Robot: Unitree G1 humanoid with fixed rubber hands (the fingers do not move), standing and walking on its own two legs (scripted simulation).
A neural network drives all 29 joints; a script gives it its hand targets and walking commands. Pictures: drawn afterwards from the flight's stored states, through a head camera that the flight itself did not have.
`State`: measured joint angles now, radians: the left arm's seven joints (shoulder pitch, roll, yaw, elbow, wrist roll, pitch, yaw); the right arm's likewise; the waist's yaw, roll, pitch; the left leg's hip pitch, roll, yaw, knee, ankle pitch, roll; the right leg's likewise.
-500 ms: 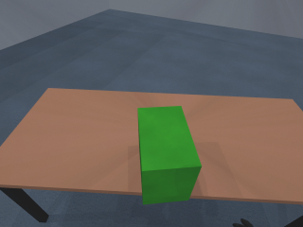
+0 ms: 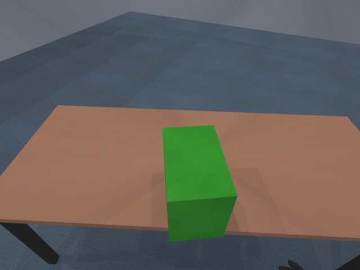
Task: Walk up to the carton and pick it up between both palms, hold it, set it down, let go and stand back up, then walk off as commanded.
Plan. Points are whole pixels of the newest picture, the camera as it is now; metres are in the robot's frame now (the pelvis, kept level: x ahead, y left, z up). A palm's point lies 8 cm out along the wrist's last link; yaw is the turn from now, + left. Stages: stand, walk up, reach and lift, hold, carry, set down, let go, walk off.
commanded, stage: stand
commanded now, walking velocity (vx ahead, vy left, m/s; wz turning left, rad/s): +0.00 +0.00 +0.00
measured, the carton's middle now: (192, 181) +0.43 -0.02 -0.10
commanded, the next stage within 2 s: walk off in 0.34 s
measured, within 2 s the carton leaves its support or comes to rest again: neither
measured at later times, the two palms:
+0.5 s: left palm out of the picture +0.10 +0.26 -0.12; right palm out of the picture +0.13 -0.25 -0.10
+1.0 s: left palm out of the picture -0.01 +0.32 -0.16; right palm out of the picture -0.03 -0.27 -0.14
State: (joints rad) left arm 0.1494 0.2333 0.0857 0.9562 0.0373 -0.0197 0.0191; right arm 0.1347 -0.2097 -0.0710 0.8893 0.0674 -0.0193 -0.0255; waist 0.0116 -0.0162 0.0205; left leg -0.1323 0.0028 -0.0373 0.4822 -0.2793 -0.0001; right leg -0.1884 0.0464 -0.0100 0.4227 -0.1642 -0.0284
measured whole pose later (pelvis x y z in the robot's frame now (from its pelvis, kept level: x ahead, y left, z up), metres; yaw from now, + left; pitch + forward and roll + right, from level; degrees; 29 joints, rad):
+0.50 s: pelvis +0.00 +0.00 +0.00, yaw +0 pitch -4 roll -1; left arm 0.15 0.23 0.09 0.96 0.04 -0.02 0.02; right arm 0.13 -0.21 -0.07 0.89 0.07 -0.02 -0.03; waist 0.01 0.00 0.02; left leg -0.13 0.00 -0.04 0.46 -0.27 0.00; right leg -0.19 0.05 -0.01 0.41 -0.16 -0.03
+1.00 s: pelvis -0.10 +0.03 -0.04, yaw +0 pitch -8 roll -2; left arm 0.11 0.33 0.09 0.91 0.04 0.07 0.01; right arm 0.18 -0.31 -0.07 0.88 0.07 0.06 -0.01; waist 0.01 -0.02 0.25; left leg -0.34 -0.02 -0.03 0.83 -0.36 0.04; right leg -0.45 0.10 -0.01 1.23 -0.42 -0.03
